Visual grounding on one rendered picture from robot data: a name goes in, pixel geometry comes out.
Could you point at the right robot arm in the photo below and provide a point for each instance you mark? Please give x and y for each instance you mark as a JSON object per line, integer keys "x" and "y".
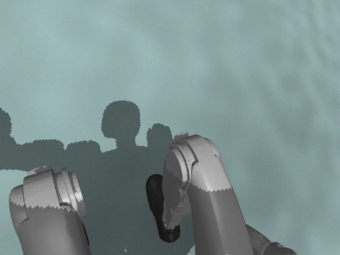
{"x": 276, "y": 248}

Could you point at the right robot hand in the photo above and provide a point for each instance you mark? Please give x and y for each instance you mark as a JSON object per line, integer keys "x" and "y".
{"x": 259, "y": 241}

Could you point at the right robot foot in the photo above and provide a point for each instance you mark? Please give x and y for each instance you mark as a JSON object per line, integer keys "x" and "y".
{"x": 156, "y": 202}

